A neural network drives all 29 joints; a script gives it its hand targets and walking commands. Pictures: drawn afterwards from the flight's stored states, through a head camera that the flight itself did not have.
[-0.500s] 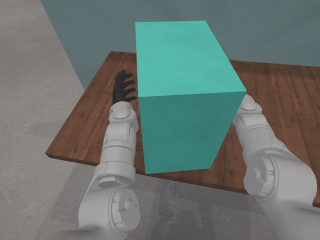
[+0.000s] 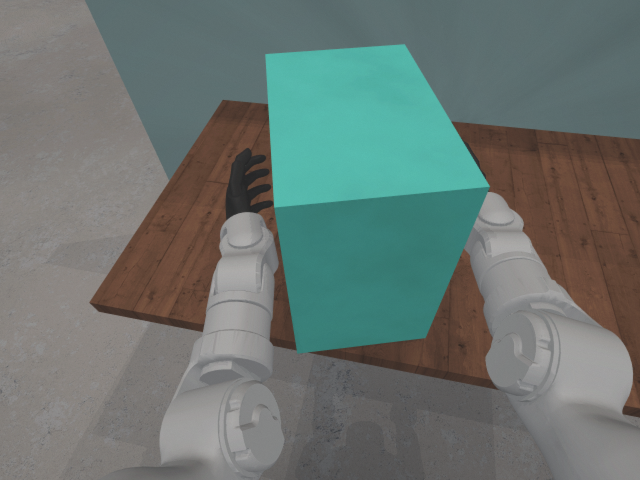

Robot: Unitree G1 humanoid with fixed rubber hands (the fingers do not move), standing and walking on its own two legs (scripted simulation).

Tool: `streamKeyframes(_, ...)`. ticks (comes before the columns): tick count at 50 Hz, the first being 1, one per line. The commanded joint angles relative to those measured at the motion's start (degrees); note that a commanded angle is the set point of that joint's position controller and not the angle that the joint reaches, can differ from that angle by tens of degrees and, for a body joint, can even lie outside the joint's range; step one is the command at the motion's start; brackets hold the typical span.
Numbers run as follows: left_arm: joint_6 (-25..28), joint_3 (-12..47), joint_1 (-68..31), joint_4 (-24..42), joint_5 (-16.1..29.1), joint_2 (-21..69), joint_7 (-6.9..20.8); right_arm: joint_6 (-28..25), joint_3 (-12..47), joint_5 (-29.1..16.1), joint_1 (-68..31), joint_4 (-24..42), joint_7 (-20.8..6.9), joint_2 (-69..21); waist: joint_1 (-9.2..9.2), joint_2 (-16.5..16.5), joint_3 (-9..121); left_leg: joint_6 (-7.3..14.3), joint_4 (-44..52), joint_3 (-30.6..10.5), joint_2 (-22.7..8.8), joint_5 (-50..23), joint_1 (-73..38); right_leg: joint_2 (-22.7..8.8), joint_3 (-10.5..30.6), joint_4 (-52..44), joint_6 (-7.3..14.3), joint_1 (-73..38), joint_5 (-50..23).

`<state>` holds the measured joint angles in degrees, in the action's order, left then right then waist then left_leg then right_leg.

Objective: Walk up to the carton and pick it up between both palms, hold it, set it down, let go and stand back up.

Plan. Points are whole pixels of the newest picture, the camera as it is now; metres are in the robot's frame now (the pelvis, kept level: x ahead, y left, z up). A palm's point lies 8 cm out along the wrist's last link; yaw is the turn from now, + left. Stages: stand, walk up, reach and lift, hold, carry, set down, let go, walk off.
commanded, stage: set down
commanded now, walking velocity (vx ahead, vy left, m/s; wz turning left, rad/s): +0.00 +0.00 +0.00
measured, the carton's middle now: (349, 203) +0.48 +0.05 +0.08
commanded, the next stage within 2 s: none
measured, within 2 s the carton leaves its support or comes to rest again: neither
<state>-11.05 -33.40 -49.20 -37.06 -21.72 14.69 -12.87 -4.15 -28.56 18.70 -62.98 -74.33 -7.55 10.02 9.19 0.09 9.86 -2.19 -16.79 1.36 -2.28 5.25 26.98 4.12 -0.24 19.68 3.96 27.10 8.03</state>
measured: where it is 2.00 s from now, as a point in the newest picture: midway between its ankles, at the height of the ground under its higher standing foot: outside the picture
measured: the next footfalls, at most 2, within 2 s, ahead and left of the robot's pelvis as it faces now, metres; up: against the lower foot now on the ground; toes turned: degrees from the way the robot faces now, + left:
none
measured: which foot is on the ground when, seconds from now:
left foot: down 0.00-1.00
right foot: down 0.00-1.00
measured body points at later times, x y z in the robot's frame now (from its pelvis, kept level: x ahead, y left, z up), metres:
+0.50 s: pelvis +0.00 +0.00 +0.00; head +0.06 -0.01 +0.45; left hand +0.41 +0.18 +0.11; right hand +0.49 -0.10 +0.11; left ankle +0.01 +0.15 -0.74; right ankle +0.00 -0.07 -0.74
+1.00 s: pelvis -0.01 +0.00 +0.00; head +0.06 -0.01 +0.44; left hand +0.42 +0.18 +0.11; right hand +0.50 -0.10 +0.11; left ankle +0.01 +0.15 -0.74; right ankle +0.00 -0.07 -0.74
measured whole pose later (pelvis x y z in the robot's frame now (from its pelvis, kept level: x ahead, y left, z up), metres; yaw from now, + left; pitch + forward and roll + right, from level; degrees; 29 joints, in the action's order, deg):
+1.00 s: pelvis -0.01 +0.00 +0.00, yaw -1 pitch +17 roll +0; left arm -13.2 -20.9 -50.3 -41.6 -10.5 9.4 -18.7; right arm -1.5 -15.7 4.4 -63.2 -73.3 -8.1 14.4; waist 10.9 0.6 10.7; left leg -2.2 -20.6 1.6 -3.0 6.4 31.5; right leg 4.7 -0.2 21.1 4.1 30.6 7.7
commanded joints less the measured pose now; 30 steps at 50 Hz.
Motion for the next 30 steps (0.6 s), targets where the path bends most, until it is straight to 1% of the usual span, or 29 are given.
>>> streamKeyframes(1,0.7,15.0,-33.6,2.7,1.4,19.0,2.7,-3.9,5.4,0.6,-33.7,5.7,-6.2,-20.9,-0.48,6.7,38.0,1.8,-3.0,4.5,0.1,-14.9,-17.7,-4.4,-3.0,2.1,-7.3,-18.4,-26.9)
streamKeyframes(2,0.7,15.1,-33.5,2.8,1.4,18.6,2.8,-3.9,5.2,0.8,-33.4,5.7,-6.2,-21.1,-0.7,7.1,37.6,2.0,-2.9,4.3,0.1,-14.7,-17.4,-4.4,-3.1,1.8,-7.3,-18.4,-26.6)
streamKeyframes(3,0.7,14.8,-33.5,2.8,1.4,18.7,2.7,-3.9,5.2,0.6,-33.6,5.5,-6.1,-20.9,-0.46,6.7,37.9,2.0,-3.2,4.4,0.1,-15.1,-17.6,-4.6,-3.0,2.3,-7.3,-18.4,-26.9)
streamKeyframes(4,0.8,14.7,-33.3,2.5,1.3,18.5,2.7,-4.0,5.3,0.6,-33.5,5.6,-6.2,-20.9,-0.32,6.9,37.9,1.9,-3.3,4.6,0.2,-15.4,-17.8,-4.5,-3.0,2.3,-7.4,-18.2,-27.3)
streamKeyframes(5,1.0,15.3,-33.7,3.7,1.6,18.9,2.6,-4.0,5.1,0.5,-33.0,5.5,-6.3,-20.7,-0.67,6.0,38.6,1.8,-3.3,4.4,-0.1,-15.6,-18.5,-4.5,-2.9,2.1,-7.3,-17.9,-26.9)
streamKeyframes(6,0.9,14.8,-33.1,2.9,1.2,18.2,2.7,-4.0,5.0,0.8,-32.9,5.2,-6.3,-20.6,-0.41,6.6,37.5,1.9,-3.2,4.5,-0.1,-15.3,-17.9,-4.3,-3.1,1.9,-7.3,-17.7,-26.1)
streamKeyframes(7,0.9,15.1,-32.8,3.3,1.4,18.2,2.7,-4.0,5.0,0.8,-32.6,5.3,-6.3,-20.2,-0.71,6.6,37.7,1.9,-3.3,4.5,-0.1,-15.3,-18.2,-4.2,-3.3,1.9,-7.2,-17.9,-25.8)
streamKeyframes(9,0.8,15.2,-32.4,3.8,1.3,18.2,2.5,-3.9,4.7,0.8,-31.9,4.9,-6.4,-19.5,-0.63,6.0,37.6,1.8,-3.4,4.5,-0.2,-15.8,-18.6,-4.2,-3.2,1.9,-7.1,-17.3,-25.9)
streamKeyframes(10,0.8,15.4,-32.5,3.5,1.7,17.9,2.4,-4.1,5.2,0.5,-32.4,5.9,-6.3,-19.1,-0.86,6.4,37.8,1.7,-3.8,4.3,-0.1,-16.3,-18.9,-4.2,-3.3,2.0,-7.0,-17.4,-25.8)
streamKeyframes(11,0.8,14.8,-31.8,3.2,1.4,17.5,2.4,-4.0,4.8,0.7,-31.9,5.3,-6.3,-18.8,-0.49,6.9,37.0,1.9,-3.6,4.3,-0.1,-15.7,-18.2,-4.1,-3.3,1.7,-7.0,-17.1,-24.9)
streamKeyframes(12,0.7,15.0,-31.6,3.9,1.6,17.1,2.3,-3.9,5.0,0.4,-31.3,5.4,-6.1,-18.3,-0.72,6.9,36.9,2.0,-3.7,4.2,-0.1,-16.0,-18.1,-4.4,-3.1,2.0,-7.1,-17.8,-26.4)
streamKeyframes(13,0.8,15.0,-32.0,3.9,1.6,16.7,2.3,-3.9,4.9,0.3,-31.6,5.7,-6.3,-18.2,-0.74,6.2,37.0,2.0,-3.5,4.3,0.0,-15.6,-18.2,-4.3,-3.1,1.9,-7.0,-17.5,-25.2)
streamKeyframes(14,0.6,14.7,-31.8,3.6,1.5,16.5,2.3,-3.9,5.0,0.4,-31.5,5.9,-6.3,-17.8,-0.8,6.8,36.5,1.9,-3.6,4.3,0.0,-15.4,-17.9,-4.1,-3.1,1.8,-7.0,-17.7,-25.2)
streamKeyframes(15,0.6,14.5,-31.2,3.6,1.3,16.5,2.2,-3.8,4.8,0.3,-31.1,5.8,-6.3,-17.7,-0.4,6.1,36.4,1.9,-3.6,4.3,-0.1,-15.6,-18.0,-4.3,-3.0,1.9,-7.0,-17.5,-25.1)
streamKeyframes(16,0.7,14.8,-31.3,3.9,1.3,16.4,2.2,-4.0,4.4,0.5,-31.2,6.7,-6.2,-17.6,-0.84,6.4,36.8,2.0,-3.7,4.1,-0.1,-15.8,-18.9,-4.2,-3.2,1.6,-6.9,-16.9,-24.8)
streamKeyframes(17,0.8,14.3,-30.7,3.7,1.1,15.7,2.1,-3.9,4.7,0.3,-30.6,6.4,-6.1,-17.2,-0.1,6.1,36.7,2.0,-3.9,4.2,-0.3,-16.1,-18.4,-4.3,-3.1,1.9,-6.9,-17.3,-25.3)
streamKeyframes(18,0.8,14.3,-30.8,4.0,1.3,15.4,2.1,-3.8,4.2,0.4,-30.4,6.4,-6.2,-16.7,-0.7,6.7,36.2,2.0,-3.7,4.5,-0.1,-15.6,-18.3,-4.2,-3.2,1.7,-7.1,-17.2,-24.9)
streamKeyframes(20,0.7,14.1,-30.4,4.3,1.3,14.2,2.0,-3.7,4.1,0.3,-30.3,7.6,-6.0,-15.2,-0.63,6.7,36.4,2.2,-3.5,4.3,0.0,-14.7,-17.3,-4.4,-2.7,1.9,-7.3,-18.1,-25.9)
streamKeyframes(21,0.5,13.8,-29.8,4.3,1.4,13.5,1.9,-3.4,4.5,-0.2,-29.9,7.7,-6.0,-14.9,-0.27,6.7,35.6,2.3,-3.3,4.2,0.0,-14.4,-16.4,-4.6,-2.5,1.9,-7.3,-18.6,-25.8)
streamKeyframes(22,0.6,13.3,-30.0,4.2,1.0,13.4,1.9,-3.3,4.1,0.1,-29.8,7.9,-6.0,-14.8,-0.32,6.4,35.3,2.4,-3.3,4.3,0.0,-14.1,-16.1,-4.7,-2.5,2.1,-7.3,-18.6,-25.3)
streamKeyframes(23,0.6,13.4,-29.8,4.2,1.1,13.4,1.8,-3.1,4.0,0.3,-29.6,8.2,-5.9,-14.8,-0.57,6.8,35.2,2.3,-3.1,4.3,0.1,-13.7,-16.0,-4.5,-2.4,1.9,-7.3,-18.9,-25.3)
streamKeyframes(24,0.6,13.0,-29.7,4.1,0.8,13.3,1.9,-3.0,4.1,0.6,-29.4,7.8,-6.0,-15.0,-0.29,7.3,34.9,2.5,-3.1,4.3,0.1,-13.6,-15.6,-4.4,-2.5,1.9,-7.3,-18.8,-24.9)
streamKeyframes(26,0.6,13.1,-29.4,4.2,0.6,13.5,1.9,-2.8,3.5,1.0,-29.0,8.7,-5.9,-15.1,-0.56,6.6,34.8,2.5,-3.1,4.2,0.1,-12.8,-16.3,-4.5,-2.4,1.6,-7.3,-18.5,-23.7)
streamKeyframes(27,0.6,12.8,-29.0,4.5,0.4,13.1,1.8,-2.6,3.3,1.1,-28.3,8.7,-5.9,-14.8,-0.52,7.0,34.5,2.6,-3.2,4.2,0.0,-13.0,-16.5,-4.5,-2.7,1.6,-7.3,-18.0,-22.8)
streamKeyframes(28,0.7,13.0,-29.4,4.8,0.5,13.0,1.8,-2.6,2.9,1.3,-28.4,8.6,-5.9,-14.5,-0.88,6.5,34.7,2.5,-3.4,4.0,0.0,-13.5,-17.1,-4.5,-2.6,1.5,-7.2,-17.4,-23.2)
streamKeyframes(29,0.7,12.7,-29.2,4.6,0.5,12.9,1.7,-2.7,2.9,1.7,-28.5,9.5,-5.9,-14.4,-0.62,6.6,34.9,2.5,-3.6,4.0,0.0,-13.9,-16.9,-4.5,-2.7,1.6,-7.1,-17.6,-23.0)
streamKeyframes(30,0.7,13.0,-29.1,5.3,0.7,12.8,1.5,-2.7,2.8,1.4,-28.1,9.3,-5.8,-13.8,-0.93,6.5,35.4,2.4,-3.8,4.0,0.0,-14.0,-17.1,-4.5,-2.6,1.8,-7.2,-17.8,-23.8)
